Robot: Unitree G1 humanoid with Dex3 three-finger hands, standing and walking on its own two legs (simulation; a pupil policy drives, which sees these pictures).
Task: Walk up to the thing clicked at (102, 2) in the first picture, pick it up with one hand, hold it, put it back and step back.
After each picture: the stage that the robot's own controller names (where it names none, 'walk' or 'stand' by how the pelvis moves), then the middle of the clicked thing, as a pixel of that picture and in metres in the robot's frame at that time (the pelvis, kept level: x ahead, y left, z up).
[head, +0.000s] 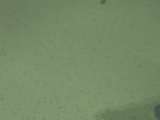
stand; out of the picture +2.36 -0.41 -0.65
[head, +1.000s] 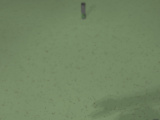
walk; (83, 11) +2.24 +0.03 -0.62
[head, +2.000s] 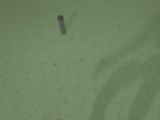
walk; (62, 25) +1.59 +0.29 -0.65
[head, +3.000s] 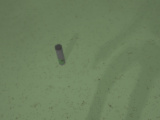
walk; (60, 55) +1.11 +0.27 -0.65
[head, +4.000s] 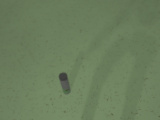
walk; (65, 84) +0.75 +0.19 -0.64
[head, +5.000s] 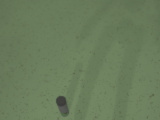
walk; (63, 107) +0.49 +0.17 -0.64
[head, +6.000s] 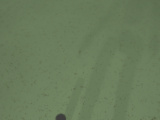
stand; out of the picture +0.42 +0.13 -0.65
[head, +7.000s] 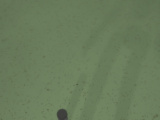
stand; out of the picture +0.43 +0.12 -0.65
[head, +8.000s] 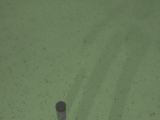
stand; (61, 112) +0.45 +0.10 -0.64
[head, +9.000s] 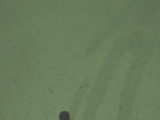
stand; out of the picture +0.42 +0.11 -0.65
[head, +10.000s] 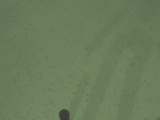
stand; out of the picture +0.44 +0.11 -0.66
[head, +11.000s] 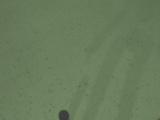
stand; out of the picture +0.44 +0.12 -0.66
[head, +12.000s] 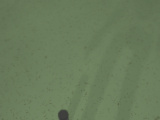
go down; out of the picture +0.43 +0.12 -0.66
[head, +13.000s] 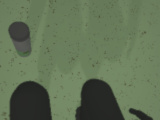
go down; (22, 42) +0.50 +0.19 -0.28
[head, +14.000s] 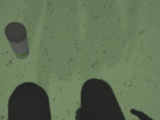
approach; (19, 43) +0.50 +0.20 -0.26
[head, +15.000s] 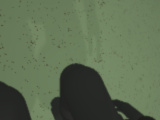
close in; out of the picture +0.48 +0.25 -0.17
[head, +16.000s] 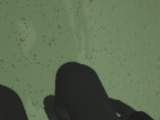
close; out of the picture +0.48 +0.26 -0.17
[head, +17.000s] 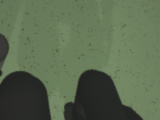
lift; out of the picture +0.36 +0.24 -0.11
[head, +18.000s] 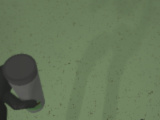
lift; (29, 89) +0.30 +0.16 +0.05
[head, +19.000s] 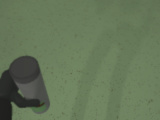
hold; (34, 89) +0.31 +0.15 +0.04
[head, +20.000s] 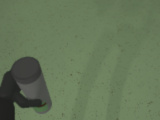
crouch; (36, 90) +0.31 +0.15 +0.03
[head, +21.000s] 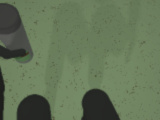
crouch; (16, 40) +0.46 +0.17 -0.03
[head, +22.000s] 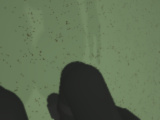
lower; out of the picture +0.46 +0.26 -0.18
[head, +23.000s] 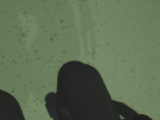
lower; out of the picture +0.46 +0.28 -0.17
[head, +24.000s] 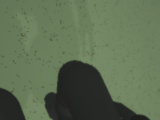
lower; out of the picture +0.46 +0.28 -0.17
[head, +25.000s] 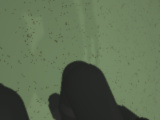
lower; out of the picture +0.45 +0.27 -0.17
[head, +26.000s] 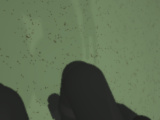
rest; out of the picture +0.44 +0.27 -0.17
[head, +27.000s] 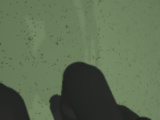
open; out of the picture +0.45 +0.24 -0.17
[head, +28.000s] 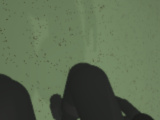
stand; out of the picture +0.45 +0.24 -0.18
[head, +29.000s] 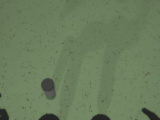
stand; (49, 90) +0.43 +0.14 -0.49
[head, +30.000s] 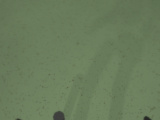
stand; out of the picture +0.41 +0.12 -0.59
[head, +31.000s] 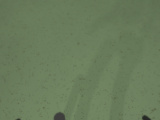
stand; out of the picture +0.40 +0.12 -0.60
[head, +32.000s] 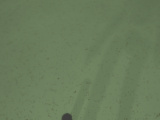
stand; out of the picture +0.43 +0.10 -0.65
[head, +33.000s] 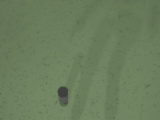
walk; (63, 97) +0.49 +0.09 -0.64
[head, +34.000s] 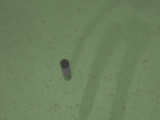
walk; (66, 70) +0.73 +0.16 -0.64
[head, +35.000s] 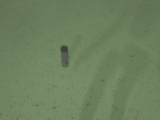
stand; (64, 57) +1.03 +0.11 -0.64
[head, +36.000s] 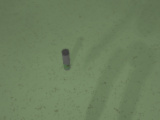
stand; (66, 60) +1.02 +0.13 -0.66
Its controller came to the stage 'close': yes
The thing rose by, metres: 0.68
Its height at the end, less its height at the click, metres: +0.00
